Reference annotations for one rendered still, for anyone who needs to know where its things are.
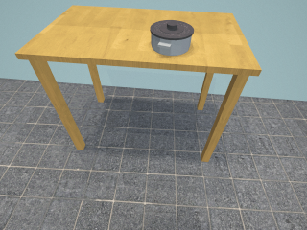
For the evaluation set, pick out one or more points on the table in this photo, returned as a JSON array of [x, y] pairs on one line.
[[122, 37]]

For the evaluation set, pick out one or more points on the lid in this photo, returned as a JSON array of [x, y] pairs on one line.
[[160, 30]]

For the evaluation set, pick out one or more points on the pot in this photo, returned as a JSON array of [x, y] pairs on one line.
[[170, 47]]

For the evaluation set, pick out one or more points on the knob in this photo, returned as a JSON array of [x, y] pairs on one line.
[[172, 25]]

